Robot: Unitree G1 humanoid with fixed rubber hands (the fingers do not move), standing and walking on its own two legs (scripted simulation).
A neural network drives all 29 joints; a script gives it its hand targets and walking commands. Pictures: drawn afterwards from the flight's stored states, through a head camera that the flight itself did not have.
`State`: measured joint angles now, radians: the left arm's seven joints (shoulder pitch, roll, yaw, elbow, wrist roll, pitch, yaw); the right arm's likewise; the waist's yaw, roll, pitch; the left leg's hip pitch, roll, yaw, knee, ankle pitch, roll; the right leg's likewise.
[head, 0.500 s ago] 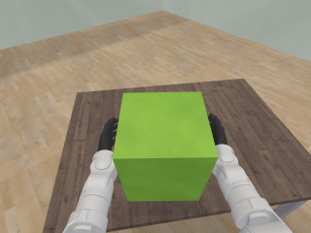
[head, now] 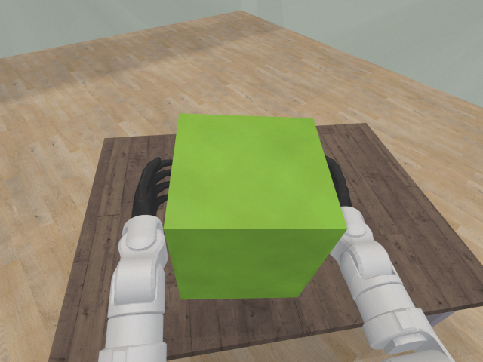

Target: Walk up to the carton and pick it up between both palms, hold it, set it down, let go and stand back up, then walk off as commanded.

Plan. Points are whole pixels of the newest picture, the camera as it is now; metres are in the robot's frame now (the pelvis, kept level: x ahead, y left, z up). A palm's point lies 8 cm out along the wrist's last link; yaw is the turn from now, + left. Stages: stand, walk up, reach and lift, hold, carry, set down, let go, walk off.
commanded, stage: reach and lift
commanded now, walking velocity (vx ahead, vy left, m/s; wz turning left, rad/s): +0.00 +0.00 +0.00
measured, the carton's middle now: (243, 213) +0.35 -0.01 +0.09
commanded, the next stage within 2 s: hold in 1.52 s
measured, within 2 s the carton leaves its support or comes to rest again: neither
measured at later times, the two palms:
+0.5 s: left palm (139, 196) +0.35 +0.14 +0.14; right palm (333, 189) +0.35 -0.16 +0.14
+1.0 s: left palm (137, 185) +0.36 +0.14 +0.16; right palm (335, 175) +0.36 -0.16 +0.16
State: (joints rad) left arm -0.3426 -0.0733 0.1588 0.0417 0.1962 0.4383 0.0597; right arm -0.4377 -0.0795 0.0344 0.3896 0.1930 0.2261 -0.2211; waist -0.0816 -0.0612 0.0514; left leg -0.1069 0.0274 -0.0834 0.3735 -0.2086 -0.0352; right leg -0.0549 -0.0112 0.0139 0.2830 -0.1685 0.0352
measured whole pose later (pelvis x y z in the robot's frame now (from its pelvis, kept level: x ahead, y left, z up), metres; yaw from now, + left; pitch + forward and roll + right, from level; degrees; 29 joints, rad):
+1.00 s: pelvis +0.00 +0.00 +0.00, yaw +0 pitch -6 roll -1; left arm -0.51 -0.05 0.24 0.12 0.26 0.58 0.02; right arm -0.64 -0.09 0.03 0.55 0.21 0.32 -0.23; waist -0.08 -0.06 0.03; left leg -0.05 0.03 -0.08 0.36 -0.20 -0.04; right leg 0.00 -0.01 0.00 0.26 -0.16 0.03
